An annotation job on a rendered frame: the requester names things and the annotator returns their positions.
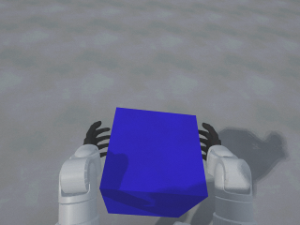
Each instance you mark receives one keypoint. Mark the left robot forearm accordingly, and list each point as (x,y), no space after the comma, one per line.
(78,187)

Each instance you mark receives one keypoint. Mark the right robot forearm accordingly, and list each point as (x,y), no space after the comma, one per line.
(232,187)

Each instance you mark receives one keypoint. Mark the right robot hand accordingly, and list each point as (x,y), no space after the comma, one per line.
(212,139)

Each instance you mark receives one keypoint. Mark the carton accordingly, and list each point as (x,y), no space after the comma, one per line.
(154,164)

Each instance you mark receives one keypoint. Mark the left robot hand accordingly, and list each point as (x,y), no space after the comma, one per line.
(91,137)

